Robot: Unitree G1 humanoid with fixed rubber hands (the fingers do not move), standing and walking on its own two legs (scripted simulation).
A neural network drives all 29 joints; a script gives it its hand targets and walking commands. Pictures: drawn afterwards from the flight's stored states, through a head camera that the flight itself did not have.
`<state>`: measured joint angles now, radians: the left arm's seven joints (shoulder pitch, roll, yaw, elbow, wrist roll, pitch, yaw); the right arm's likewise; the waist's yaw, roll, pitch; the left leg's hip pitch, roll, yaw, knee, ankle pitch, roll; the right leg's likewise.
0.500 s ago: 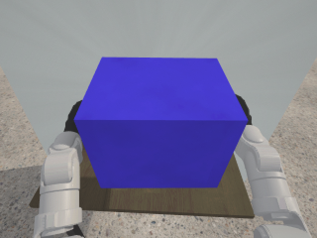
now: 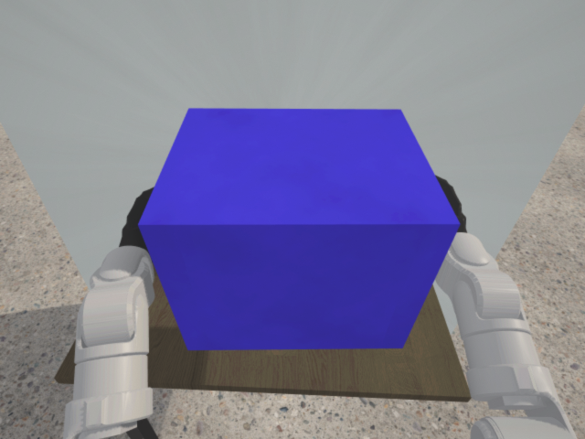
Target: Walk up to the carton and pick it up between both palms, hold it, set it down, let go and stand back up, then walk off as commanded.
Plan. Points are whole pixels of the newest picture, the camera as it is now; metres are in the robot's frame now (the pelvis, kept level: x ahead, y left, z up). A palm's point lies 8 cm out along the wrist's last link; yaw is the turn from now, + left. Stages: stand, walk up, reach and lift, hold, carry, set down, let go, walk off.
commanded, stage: hold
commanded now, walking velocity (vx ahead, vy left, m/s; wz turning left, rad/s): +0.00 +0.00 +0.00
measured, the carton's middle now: (295, 228) +0.39 +0.00 +0.14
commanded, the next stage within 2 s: set down in 0.72 s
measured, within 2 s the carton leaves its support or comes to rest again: neither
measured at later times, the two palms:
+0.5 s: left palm (138, 248) +0.33 +0.20 +0.15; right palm (446, 234) +0.34 -0.20 +0.16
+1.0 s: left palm (144, 243) +0.34 +0.20 +0.15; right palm (445, 230) +0.35 -0.20 +0.17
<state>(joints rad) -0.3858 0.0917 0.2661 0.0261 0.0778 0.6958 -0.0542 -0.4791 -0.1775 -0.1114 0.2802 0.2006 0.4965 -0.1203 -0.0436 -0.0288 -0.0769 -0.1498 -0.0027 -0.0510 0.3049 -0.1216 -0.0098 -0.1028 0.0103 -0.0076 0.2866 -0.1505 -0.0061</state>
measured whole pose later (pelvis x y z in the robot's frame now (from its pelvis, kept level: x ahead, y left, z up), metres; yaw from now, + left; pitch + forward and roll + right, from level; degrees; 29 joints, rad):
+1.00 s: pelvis +0.00 +0.00 +0.00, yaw -1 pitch -4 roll +0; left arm -0.43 0.05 0.35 0.11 0.13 0.53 -0.09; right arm -0.52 -0.12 -0.16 0.37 0.07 0.33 -0.06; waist -0.04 -0.04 -0.02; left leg -0.11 0.00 -0.03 0.29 -0.12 -0.01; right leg -0.08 0.01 0.01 0.29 -0.16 -0.01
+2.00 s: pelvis +0.02 +0.00 +0.00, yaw +0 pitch +0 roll +0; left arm -0.42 0.10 0.21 0.56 0.04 0.12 -0.04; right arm -0.41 -0.10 -0.22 0.63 0.02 -0.03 -0.05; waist -0.05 -0.03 0.00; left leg -0.16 -0.01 -0.04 0.30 -0.15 -0.01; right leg -0.11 0.00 -0.02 0.29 -0.18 0.00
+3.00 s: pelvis +0.03 +0.00 -0.01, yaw -1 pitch +16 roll -1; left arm -0.66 0.18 0.06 1.29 -0.13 -0.42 0.00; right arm -0.55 -0.12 -0.29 1.01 -0.03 -0.32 -0.04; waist -0.08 0.03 -0.14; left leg -0.53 0.02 -0.03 0.45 -0.19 -0.01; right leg -0.46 0.02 -0.02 0.38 -0.19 0.00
